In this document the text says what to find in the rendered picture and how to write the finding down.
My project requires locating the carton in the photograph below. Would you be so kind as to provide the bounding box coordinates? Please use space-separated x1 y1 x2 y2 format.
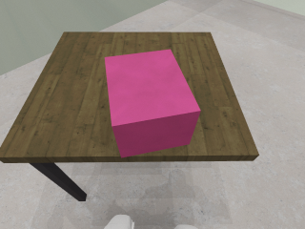
104 49 201 158

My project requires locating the left robot thigh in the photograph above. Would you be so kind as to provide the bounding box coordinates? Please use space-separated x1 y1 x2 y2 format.
104 215 134 229

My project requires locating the table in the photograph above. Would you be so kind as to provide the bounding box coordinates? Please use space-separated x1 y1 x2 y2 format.
0 31 259 201

